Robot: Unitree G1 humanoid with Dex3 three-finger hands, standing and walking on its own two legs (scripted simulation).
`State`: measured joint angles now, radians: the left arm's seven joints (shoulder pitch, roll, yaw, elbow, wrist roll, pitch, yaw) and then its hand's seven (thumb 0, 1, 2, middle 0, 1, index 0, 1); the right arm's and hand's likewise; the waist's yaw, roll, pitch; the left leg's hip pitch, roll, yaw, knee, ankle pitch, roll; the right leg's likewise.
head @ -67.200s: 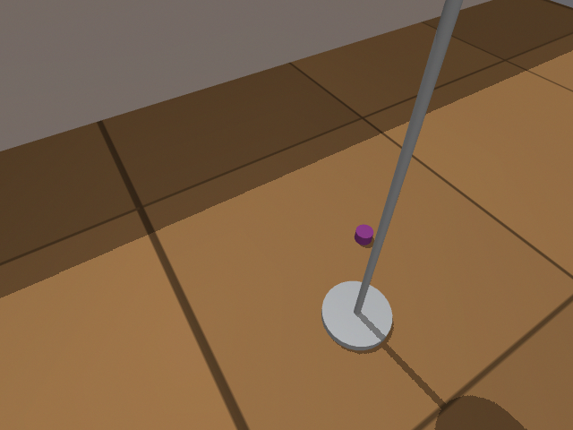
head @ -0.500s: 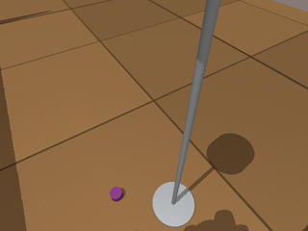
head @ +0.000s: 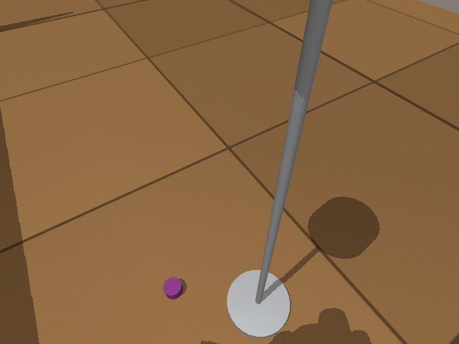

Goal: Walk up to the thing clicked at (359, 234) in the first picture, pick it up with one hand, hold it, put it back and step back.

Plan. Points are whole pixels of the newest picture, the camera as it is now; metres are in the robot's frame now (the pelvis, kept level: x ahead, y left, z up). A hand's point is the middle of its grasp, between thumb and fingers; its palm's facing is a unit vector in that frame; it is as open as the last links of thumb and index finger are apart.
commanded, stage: stand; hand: left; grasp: from above
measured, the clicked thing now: (173, 288) +0.46 +0.26 -0.76
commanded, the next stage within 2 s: step back in 0.22 s
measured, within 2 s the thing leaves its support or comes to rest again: neither
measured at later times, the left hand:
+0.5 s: hand out of the picture +0.07 +0.27 -0.17, palm faces -0.04 -0.92 -0.39, open 7.4 cm
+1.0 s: hand out of the picture +0.01 +0.31 -0.18, palm faces -0.10 -0.93 -0.36, open 7.4 cm
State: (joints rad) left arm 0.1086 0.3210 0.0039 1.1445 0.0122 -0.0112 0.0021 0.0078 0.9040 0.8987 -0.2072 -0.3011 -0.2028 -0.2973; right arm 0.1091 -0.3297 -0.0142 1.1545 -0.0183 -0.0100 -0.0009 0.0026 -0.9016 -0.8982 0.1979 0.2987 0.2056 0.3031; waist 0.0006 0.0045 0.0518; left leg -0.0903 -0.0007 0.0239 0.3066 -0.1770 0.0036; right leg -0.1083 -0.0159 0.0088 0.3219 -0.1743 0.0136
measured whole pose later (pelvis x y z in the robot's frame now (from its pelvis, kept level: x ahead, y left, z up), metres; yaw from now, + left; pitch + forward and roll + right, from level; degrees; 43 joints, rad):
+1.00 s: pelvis -0.12 +0.06 -0.02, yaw -4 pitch -1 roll -1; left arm 0.11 0.39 0.07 0.86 0.02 0.07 0.01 0.01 0.90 0.90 -0.21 -0.30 -0.20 -0.30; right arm 0.14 -0.34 -0.05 0.90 -0.02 0.02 -0.03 0.00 -0.90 -0.90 0.20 0.30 0.21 0.30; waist -0.01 -0.05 0.21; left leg -0.26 -0.03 0.04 0.56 -0.28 0.07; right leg -0.39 0.09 0.16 0.99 -0.46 0.01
